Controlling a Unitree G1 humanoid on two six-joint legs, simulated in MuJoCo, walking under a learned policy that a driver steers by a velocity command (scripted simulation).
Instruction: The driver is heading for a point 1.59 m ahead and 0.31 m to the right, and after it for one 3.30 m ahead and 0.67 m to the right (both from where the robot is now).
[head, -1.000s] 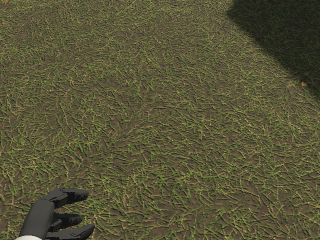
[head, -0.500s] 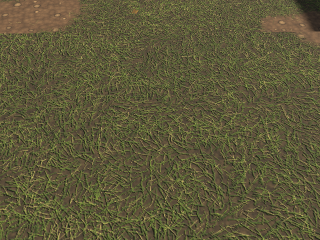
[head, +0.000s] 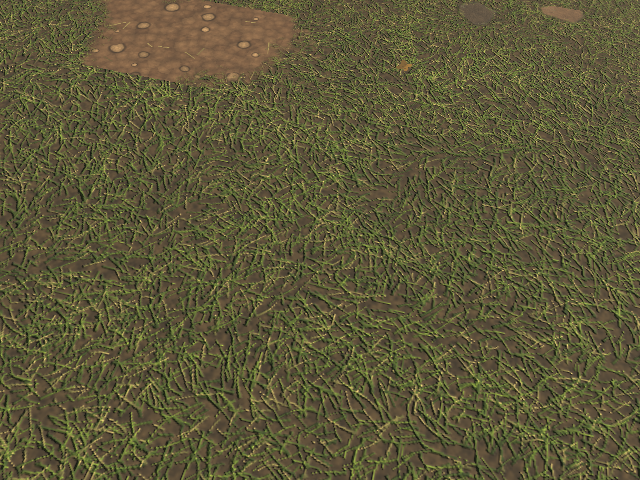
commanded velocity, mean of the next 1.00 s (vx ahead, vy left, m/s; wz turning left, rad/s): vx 0.02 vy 0.00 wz -0.22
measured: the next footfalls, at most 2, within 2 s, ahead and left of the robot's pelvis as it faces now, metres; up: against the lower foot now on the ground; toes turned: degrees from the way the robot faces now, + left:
left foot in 0.22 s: +0.17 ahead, +0.13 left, +0.00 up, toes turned -23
right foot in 0.66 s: +0.03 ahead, -0.11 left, +0.00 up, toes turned -26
